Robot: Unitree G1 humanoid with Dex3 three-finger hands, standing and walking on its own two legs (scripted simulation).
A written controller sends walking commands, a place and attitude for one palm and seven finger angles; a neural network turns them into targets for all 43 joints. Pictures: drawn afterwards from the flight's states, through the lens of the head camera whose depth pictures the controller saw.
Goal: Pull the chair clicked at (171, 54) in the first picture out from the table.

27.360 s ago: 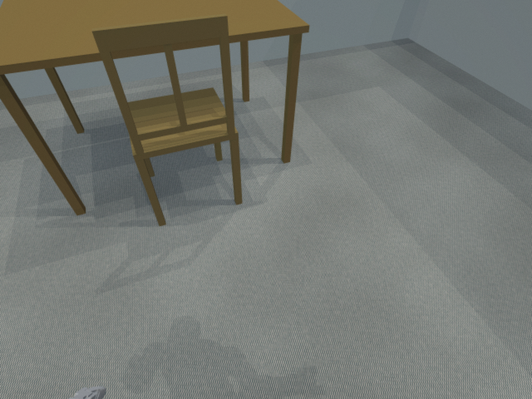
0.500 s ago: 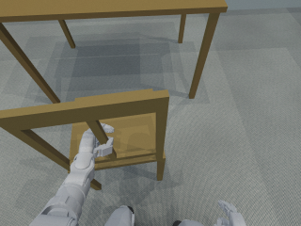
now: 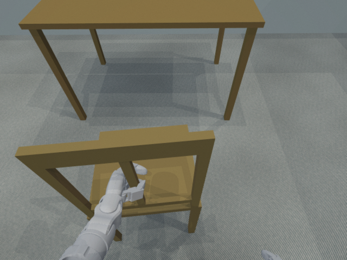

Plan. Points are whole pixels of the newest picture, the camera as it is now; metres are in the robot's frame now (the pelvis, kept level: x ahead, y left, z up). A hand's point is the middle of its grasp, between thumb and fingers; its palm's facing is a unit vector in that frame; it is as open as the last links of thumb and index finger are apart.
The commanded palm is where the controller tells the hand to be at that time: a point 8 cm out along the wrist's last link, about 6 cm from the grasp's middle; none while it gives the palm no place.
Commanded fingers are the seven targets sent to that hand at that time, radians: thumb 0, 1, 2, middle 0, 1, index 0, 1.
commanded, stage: stop walking, hand still on the chair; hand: left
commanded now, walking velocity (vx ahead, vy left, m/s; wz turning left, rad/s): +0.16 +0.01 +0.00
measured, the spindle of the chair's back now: (134, 184) +0.32 +0.13 -0.09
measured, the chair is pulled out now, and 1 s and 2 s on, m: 0.61 0.66 0.66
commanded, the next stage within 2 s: open the thumb and straighten the fingers in 0.66 s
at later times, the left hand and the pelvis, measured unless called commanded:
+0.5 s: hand (135, 208) +0.25 +0.11 -0.07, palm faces -0.07 -0.99 -0.16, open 5.6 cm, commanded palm +0.23 +0.16 -0.06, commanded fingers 0.00 0.90 0.90 -0.50 -1.45 -0.50 -1.45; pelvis +0.00 +0.01 +0.00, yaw -1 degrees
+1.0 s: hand (132, 204) +0.26 +0.12 -0.06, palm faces -0.08 -0.99 -0.11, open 7.8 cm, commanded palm +0.24 +0.17 -0.05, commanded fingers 0.00 -0.55 0.20 -0.43 -1.23 -0.43 -1.23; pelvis +0.00 +0.01 -0.01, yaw +0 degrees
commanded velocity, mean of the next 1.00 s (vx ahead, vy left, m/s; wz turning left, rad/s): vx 0.01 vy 0.01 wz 0.00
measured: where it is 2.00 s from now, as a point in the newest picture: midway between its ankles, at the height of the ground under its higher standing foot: outside the picture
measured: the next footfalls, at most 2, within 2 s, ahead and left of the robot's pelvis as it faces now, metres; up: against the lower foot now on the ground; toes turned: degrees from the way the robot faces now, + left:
none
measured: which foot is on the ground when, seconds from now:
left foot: down 0.00-1.00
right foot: down 0.00-1.00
